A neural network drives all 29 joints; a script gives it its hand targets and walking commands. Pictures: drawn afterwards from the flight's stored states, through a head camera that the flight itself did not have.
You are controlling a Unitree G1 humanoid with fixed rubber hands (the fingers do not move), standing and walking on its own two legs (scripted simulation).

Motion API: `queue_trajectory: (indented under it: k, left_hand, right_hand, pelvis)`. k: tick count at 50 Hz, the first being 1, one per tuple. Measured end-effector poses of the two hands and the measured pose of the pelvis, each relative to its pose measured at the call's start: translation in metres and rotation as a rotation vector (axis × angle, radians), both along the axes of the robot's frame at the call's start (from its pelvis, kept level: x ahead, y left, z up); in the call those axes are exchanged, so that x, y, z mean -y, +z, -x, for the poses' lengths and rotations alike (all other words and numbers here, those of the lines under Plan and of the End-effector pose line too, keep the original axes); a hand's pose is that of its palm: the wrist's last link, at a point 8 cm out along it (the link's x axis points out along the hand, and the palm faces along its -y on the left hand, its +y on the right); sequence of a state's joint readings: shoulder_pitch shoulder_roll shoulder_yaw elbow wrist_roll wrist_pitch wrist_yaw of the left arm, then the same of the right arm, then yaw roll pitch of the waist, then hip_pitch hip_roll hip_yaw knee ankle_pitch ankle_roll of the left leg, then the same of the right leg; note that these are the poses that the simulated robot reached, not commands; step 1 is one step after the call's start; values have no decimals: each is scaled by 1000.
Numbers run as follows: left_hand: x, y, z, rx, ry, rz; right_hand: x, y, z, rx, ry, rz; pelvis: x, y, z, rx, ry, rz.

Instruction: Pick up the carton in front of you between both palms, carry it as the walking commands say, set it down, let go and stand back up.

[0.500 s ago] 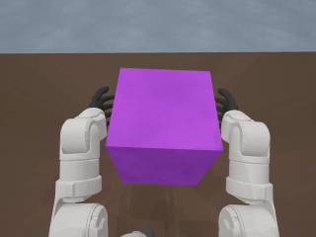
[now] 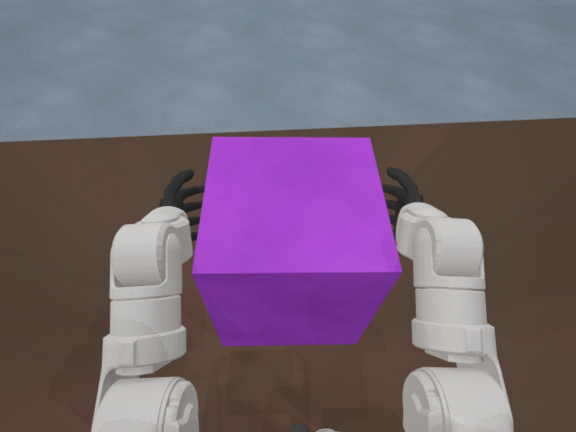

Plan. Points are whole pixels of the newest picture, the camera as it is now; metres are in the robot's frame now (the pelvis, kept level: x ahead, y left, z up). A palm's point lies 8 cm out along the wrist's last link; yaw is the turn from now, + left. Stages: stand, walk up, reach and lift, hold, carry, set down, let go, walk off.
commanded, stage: carry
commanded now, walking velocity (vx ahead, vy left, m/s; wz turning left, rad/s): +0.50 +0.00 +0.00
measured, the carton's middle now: (290, 249) +0.36 -0.02 +0.05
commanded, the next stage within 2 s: none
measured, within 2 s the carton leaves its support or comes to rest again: neither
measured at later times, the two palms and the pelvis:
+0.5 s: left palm (182, 106) +0.65 +0.16 +0.11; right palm (342, 104) +0.66 -0.14 +0.10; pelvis +0.30 +0.01 -0.02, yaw -2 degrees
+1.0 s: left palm (216, 45) +0.96 +0.12 +0.08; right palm (337, 47) +0.94 -0.18 +0.08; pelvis +0.60 +0.00 -0.04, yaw -1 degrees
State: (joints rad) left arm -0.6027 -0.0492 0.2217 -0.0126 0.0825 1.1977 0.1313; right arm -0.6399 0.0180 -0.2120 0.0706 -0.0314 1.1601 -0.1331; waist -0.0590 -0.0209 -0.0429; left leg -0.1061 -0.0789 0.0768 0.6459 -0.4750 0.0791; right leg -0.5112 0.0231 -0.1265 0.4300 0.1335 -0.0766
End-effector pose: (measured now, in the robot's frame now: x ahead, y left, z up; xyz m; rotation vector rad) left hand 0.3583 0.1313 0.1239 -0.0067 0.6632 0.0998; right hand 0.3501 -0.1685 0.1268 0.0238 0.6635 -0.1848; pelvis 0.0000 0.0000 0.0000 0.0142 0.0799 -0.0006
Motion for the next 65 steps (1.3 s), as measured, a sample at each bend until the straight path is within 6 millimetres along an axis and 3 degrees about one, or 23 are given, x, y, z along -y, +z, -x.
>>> queue_trajectory:
  k: [3, 7, 13, 22, 27, 33, 38, 43, 48, 52, 54, 59, 65]
  left_hand:
    - [1, -13, -35, -26, 17, -42]
    - [-7, -36, -63, -128, 50, -43]
    - [-13, -37, -120, -133, 76, -39]
    - [-22, -14, -244, -10, 65, -24]
    - [-33, -28, -325, 15, 25, -11]
    - [-25, -59, -388, -131, -40, -16]
    - [-17, -60, -441, -136, -62, -13]
    - [-10, -49, -501, -69, -45, 7]
    - [3, -41, -569, -16, -27, 11]
    - [14, -49, -626, 1, -9, -23]
    - [15, -59, -647, -27, 0, -49]
    - [8, -86, -679, -147, 39, -51]
    - [1, -83, -737, -125, 69, -42]
  right_hand:
    - [1, -19, -45, -27, 39, -12]
    - [-7, -40, -84, -127, 89, 4]
    - [-13, -43, -148, -132, 110, 1]
    - [-22, -23, -262, -9, 69, -19]
    - [-33, -28, -334, 14, 47, 19]
    - [-25, -59, -379, -134, 3, 34]
    - [-17, -59, -426, -138, -24, 29]
    - [-10, -45, -488, -70, -31, 23]
    - [2, -38, -560, -16, -24, 13]
    - [14, -53, -624, 1, 8, 1]
    - [16, -67, -651, -28, 29, -10]
    - [8, -91, -699, -146, 87, 4]
    - [1, -90, -763, -124, 103, -3]
  pelvis:
    - [6, -12, -37, 6, -5, 19]
    - [15, -6, -78, 5, -6, 5]
    - [20, 2, -136, -11, -1, -9]
    - [4, -7, -251, -23, -20, 8]
    - [-11, -38, -330, 2, -39, 32]
    - [-22, -31, -388, 2, -28, 31]
    - [-24, -22, -436, -8, -29, 41]
    - [-17, -21, -493, -18, -22, 38]
    - [-3, -32, -563, -19, -15, 17]
    - [11, -58, -627, 4, -7, 0]
    - [14, -63, -647, 6, -11, 16]
    - [27, -54, -694, 4, -10, -1]
    - [30, -47, -751, -11, -8, -9]
